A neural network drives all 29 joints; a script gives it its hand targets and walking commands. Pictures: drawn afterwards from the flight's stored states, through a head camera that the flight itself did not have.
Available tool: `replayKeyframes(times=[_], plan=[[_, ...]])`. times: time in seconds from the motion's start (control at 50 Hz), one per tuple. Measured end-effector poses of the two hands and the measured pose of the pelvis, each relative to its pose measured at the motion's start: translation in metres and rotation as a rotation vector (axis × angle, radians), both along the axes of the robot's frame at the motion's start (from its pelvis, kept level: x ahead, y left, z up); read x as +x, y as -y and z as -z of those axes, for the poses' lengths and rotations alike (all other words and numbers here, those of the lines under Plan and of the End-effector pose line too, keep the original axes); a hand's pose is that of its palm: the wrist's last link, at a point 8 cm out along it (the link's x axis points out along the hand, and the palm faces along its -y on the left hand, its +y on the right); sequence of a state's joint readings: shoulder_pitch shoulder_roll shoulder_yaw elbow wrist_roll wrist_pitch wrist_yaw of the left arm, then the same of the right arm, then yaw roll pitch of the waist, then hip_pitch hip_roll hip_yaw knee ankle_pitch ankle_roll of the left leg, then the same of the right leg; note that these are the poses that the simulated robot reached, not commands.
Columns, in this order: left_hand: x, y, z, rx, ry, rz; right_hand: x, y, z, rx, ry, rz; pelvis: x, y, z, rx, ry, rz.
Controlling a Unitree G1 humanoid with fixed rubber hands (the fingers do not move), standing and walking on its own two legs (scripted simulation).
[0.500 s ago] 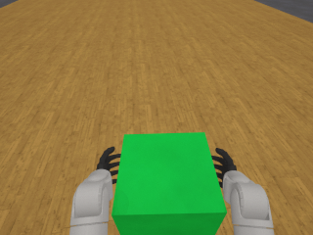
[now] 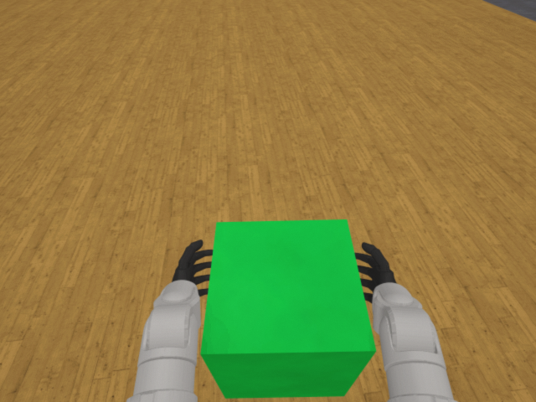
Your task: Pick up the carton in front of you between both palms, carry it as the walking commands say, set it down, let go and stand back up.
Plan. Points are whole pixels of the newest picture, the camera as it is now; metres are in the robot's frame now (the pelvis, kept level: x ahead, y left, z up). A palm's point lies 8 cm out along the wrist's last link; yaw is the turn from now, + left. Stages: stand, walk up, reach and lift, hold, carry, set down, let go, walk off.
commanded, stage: carry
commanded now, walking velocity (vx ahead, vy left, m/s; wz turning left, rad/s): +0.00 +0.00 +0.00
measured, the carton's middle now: (283, 313) +0.30 +0.00 -0.04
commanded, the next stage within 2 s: hold in 0.14 s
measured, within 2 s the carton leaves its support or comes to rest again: neither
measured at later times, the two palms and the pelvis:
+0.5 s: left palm (183, 301) +0.27 +0.15 +0.04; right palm (388, 303) +0.27 -0.15 +0.04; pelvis -0.03 +0.00 +0.00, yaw +0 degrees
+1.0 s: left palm (219, 325) +0.33 +0.13 -0.15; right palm (369, 331) +0.32 -0.17 -0.16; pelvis -0.07 +0.00 -0.08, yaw -1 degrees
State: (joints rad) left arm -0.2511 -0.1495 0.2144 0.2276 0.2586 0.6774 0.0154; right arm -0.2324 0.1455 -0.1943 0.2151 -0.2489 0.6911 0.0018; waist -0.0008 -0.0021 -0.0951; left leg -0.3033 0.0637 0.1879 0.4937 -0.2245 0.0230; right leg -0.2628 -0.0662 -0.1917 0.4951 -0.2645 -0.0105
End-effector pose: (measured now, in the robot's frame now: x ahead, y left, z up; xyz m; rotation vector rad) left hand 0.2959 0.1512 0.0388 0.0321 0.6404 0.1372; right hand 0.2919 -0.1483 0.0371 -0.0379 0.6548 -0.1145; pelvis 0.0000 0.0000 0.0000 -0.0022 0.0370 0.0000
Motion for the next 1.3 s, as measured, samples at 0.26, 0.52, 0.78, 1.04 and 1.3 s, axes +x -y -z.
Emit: replayKeyframes(times=[0.26,0.52,0.78,1.04,1.3], plan=[[-0.016,0.0,-0.003,0.007,-0.024,0.005,-0.016,0.0,-0.004,-0.012,-0.024,-0.009,-0.002,0.001,-0.007,0.003,0.105,0.001],[-0.021,0.002,-0.002,-0.04,-0.023,-0.032,-0.02,0.002,-0.002,0.034,-0.025,0.018,-0.031,0.003,-0.001,0.0,0.186,0.003],[0.017,0.019,0.062,-0.017,-0.064,0.017,0.006,0.018,0.064,0.011,-0.064,0.039,-0.059,0.002,0.024,0.0,0.024,0.027],[0.037,0.026,0.208,-0.033,-0.009,-0.008,0.032,0.026,0.209,0.018,-0.013,0.029,-0.07,0.006,0.093,0.007,-0.413,0.023],[0.065,0.031,0.266,-0.062,-0.023,-0.037,0.061,0.03,0.268,0.054,-0.027,0.05,-0.064,0.009,0.159,0.012,-0.636,0.022]])
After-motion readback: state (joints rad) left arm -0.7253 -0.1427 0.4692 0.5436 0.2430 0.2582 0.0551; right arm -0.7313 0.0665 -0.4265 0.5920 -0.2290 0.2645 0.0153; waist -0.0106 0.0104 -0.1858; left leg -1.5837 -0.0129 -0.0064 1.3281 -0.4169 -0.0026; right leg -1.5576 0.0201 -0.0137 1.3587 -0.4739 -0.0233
